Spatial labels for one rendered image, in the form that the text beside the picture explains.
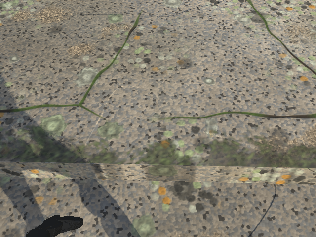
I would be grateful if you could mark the left robot hand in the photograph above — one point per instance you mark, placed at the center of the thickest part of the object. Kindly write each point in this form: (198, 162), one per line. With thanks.
(55, 225)

